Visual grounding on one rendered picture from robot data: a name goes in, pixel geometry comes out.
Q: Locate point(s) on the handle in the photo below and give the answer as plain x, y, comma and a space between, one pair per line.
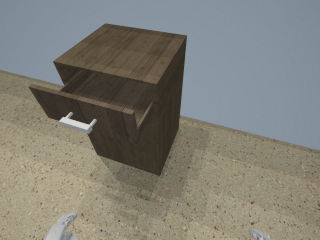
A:
76, 125

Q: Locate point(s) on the cabinet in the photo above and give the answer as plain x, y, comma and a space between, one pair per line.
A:
146, 56

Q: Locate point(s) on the robot right hand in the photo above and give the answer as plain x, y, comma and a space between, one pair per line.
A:
259, 235

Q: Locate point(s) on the drawer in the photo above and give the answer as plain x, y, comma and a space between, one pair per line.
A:
123, 108

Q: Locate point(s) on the robot left hand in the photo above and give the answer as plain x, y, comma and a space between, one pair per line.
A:
57, 231

